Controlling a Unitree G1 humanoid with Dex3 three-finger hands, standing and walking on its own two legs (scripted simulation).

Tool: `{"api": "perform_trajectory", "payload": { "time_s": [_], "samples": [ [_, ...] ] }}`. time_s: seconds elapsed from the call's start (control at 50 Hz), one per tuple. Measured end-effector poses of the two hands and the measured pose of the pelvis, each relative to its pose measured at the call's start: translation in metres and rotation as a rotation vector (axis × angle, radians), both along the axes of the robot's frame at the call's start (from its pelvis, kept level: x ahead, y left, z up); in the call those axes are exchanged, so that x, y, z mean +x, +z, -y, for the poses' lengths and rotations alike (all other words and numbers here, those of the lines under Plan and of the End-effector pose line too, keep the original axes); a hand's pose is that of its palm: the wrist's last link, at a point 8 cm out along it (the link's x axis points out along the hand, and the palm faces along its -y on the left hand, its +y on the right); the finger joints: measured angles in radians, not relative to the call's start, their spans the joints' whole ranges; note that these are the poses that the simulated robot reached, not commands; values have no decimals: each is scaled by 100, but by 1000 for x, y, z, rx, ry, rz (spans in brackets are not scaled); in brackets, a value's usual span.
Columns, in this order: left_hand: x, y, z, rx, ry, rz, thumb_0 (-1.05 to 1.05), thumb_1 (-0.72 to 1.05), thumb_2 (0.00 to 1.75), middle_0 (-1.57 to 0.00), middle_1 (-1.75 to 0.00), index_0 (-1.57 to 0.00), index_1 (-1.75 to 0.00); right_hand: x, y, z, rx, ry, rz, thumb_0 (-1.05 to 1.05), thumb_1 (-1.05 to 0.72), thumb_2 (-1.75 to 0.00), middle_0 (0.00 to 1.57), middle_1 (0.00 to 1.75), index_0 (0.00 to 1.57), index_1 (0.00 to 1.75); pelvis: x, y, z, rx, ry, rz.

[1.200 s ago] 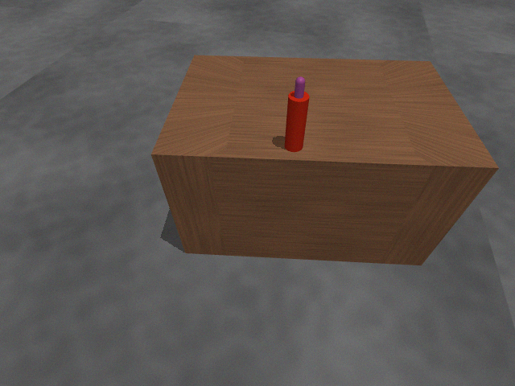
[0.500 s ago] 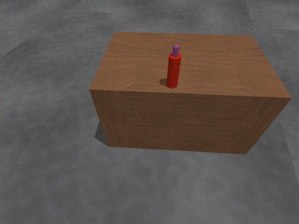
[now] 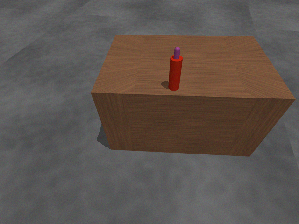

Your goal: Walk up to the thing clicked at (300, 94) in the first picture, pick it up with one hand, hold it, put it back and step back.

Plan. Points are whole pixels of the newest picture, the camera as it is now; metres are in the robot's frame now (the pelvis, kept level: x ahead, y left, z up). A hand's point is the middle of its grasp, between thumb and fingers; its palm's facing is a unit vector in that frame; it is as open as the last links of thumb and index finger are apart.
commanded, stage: walk up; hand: right
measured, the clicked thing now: (175, 69) +0.83 -0.11 -0.06
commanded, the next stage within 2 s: none
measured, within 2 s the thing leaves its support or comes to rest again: neither
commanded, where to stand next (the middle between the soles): +0.48 +0.14 m, yaw -6 degrees
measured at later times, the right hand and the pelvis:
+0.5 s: hand out of the picture +0.16 -0.16 -0.14, palm faces +0.04 +0.93 -0.36, open 7.4 cm; pelvis +0.14 +0.10 -0.01, yaw -2 degrees
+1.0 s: hand (197, 156) +0.39 -0.16 -0.15, palm faces +0.02 +0.94 -0.35, open 7.4 cm; pelvis +0.33 +0.13 -0.01, yaw -5 degrees
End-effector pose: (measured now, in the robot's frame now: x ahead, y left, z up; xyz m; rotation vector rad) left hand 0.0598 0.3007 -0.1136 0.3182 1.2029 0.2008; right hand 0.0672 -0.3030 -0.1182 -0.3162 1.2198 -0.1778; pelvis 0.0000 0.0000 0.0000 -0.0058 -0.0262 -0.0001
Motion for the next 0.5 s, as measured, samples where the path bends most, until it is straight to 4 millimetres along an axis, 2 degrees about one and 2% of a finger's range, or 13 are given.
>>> {"api": "perform_trajectory", "payload": {
  "time_s": [0.12, 0.18, 0.24, 0.28, 0.32, 0.42, 0.5],
  "samples": [
    [-16, 7, -40, 49, 39, -32, 1, 90, 90, -21, -30, -21, -30, 22, 7, 1, -39, 23, 0, 1, -91, -89, 20, 30, 20, 30, 19, -3, -23, -19, 0, 4],
    [-18, 5, -67, 65, 52, -68, 1, 90, 90, -21, -30, -21, -30, 41, 11, -10, -56, 35, 10, 1, -91, -89, 20, 30, 20, 30, 34, -6, -40, -27, 2, 12],
    [-7, -5, -98, 71, 54, -91, 1, 90, 90, -21, -30, -21, -30, 62, 12, -28, -76, 37, 34, 1, -91, -89, 20, 30, 20, 30, 53, -15, -62, -33, 7, 18],
    [8, -16, -117, 77, 37, -102, 1, 90, 90, -21, -30, -21, -30, 73, 10, -42, -88, 22, 66, 1, -91, -89, 20, 30, 20, 30, 65, -23, -76, -2, -10, 32],
    [30, -21, -126, 78, 16, -104, 1, 91, 90, -20, -30, -21, -30, 76, 11, -56, -85, 1, 93, 0, -91, -89, 20, 30, 20, 30, 76, -24, -86, 0, -20, 37],
    [97, -10, -130, 41, -43, -15, 1, 91, 90, -20, -30, -20, -30, 74, 18, -85, -48, -51, 55, 0, -91, -89, 20, 30, 20, 30, 108, -11, -98, -10, -28, 36],
    [142, 0, -129, 27, -81, 23, 1, 91, 90, -20, -30, -20, -30, 82, 15, -95, -26, -68, 29, 0, -90, -89, 20, 30, 20, 30, 136, -6, -104, 5, -36, 33]
  ]
}}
